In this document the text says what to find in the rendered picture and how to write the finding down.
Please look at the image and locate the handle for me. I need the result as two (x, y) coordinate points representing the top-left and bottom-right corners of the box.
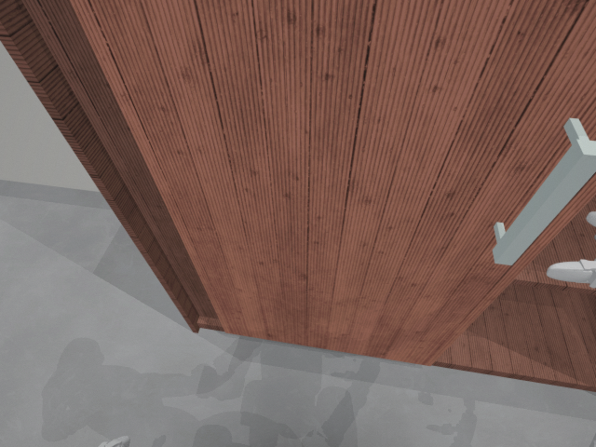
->
(493, 118), (596, 265)

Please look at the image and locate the wardrobe door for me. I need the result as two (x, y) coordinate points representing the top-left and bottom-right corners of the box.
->
(21, 0), (219, 319)
(70, 0), (596, 366)

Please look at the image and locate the right robot hand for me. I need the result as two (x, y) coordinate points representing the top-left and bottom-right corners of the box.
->
(547, 211), (596, 288)

